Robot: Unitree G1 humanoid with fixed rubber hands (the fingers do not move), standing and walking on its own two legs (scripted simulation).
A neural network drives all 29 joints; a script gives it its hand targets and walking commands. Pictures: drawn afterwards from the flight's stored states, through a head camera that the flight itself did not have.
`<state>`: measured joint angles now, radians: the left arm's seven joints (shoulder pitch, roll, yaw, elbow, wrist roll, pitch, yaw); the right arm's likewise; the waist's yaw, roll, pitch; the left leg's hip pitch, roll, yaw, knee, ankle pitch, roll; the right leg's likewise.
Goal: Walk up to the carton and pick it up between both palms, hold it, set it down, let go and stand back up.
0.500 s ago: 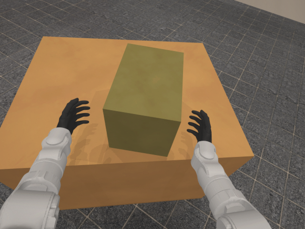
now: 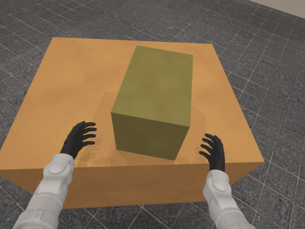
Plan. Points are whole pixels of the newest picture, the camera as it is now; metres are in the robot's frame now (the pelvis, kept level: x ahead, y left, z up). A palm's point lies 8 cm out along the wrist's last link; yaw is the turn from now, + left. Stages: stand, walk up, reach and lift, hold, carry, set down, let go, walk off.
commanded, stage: set down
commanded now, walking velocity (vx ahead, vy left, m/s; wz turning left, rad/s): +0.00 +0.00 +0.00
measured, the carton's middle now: (155, 101) +0.51 -0.01 -0.03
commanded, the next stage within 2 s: let go in 1.00 s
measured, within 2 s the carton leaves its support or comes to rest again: neither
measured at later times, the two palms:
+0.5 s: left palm (60, 189) +0.22 +0.24 -0.04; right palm (215, 193) +0.21 -0.16 -0.04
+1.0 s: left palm (67, 201) +0.20 +0.22 -0.06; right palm (230, 199) +0.20 -0.21 -0.06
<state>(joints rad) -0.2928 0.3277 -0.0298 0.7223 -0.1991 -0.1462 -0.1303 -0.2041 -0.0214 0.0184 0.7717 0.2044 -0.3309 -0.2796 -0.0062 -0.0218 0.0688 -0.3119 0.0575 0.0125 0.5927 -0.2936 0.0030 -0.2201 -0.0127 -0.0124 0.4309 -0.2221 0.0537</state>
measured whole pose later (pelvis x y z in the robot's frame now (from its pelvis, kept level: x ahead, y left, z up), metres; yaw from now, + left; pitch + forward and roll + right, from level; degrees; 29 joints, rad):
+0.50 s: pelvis -0.01 +0.00 +0.00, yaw +1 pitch -6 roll -2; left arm -0.01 0.32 -0.04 0.60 -0.19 -0.18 -0.13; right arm 0.04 0.02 0.00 0.69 0.10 -0.36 -0.23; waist 0.03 -0.03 0.14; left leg -0.19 0.04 0.01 0.58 -0.29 0.01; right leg -0.11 -0.02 -0.01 0.46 -0.25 0.03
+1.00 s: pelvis +0.04 -0.01 +0.01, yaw +0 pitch -5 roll -1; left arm 0.26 0.25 -0.01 0.46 -0.09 -0.09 -0.09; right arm 0.22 -0.10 0.02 0.68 0.08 -0.38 -0.11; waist 0.02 0.01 0.11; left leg -0.08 0.05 0.02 0.46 -0.31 -0.02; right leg -0.01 -0.01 0.02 0.35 -0.26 0.04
